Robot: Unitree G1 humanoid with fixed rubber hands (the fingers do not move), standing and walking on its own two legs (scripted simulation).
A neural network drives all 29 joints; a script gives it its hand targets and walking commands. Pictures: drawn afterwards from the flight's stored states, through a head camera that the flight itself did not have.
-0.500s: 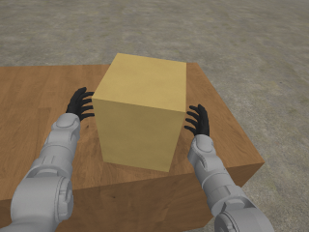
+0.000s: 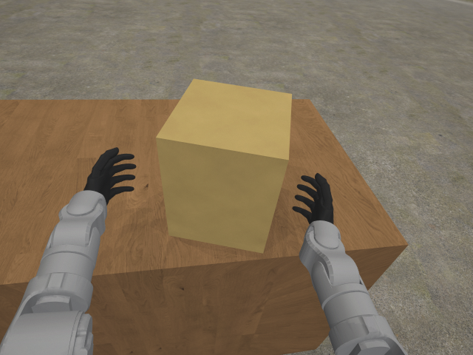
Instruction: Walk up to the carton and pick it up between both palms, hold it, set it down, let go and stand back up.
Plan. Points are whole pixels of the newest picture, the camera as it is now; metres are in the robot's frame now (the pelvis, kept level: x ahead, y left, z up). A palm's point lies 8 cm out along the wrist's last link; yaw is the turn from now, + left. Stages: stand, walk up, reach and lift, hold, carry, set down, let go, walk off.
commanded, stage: set down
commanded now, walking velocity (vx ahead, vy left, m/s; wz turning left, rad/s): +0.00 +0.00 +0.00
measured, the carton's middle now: (228, 166) +0.48 +0.01 +0.09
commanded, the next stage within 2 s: none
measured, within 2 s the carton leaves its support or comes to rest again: neither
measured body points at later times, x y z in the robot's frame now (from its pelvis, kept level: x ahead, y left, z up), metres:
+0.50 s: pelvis +0.00 +0.00 +0.00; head +0.00 +0.04 +0.45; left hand +0.30 +0.28 +0.08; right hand +0.29 -0.15 +0.08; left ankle +0.06 +0.11 -0.75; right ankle +0.02 -0.16 -0.75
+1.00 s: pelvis +0.01 +0.00 +0.00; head +0.03 +0.03 +0.45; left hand +0.24 +0.27 +0.07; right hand +0.24 -0.16 +0.06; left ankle +0.06 +0.11 -0.75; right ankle +0.02 -0.16 -0.75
